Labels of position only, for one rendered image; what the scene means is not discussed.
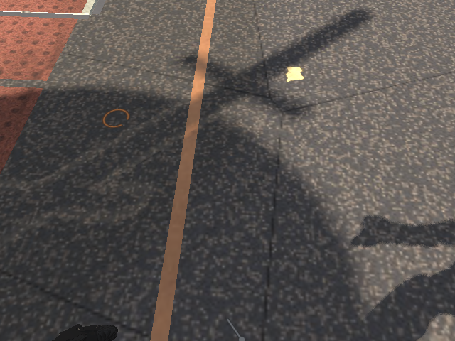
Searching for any left robot hand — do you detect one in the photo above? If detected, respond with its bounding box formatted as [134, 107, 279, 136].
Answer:
[52, 324, 118, 341]

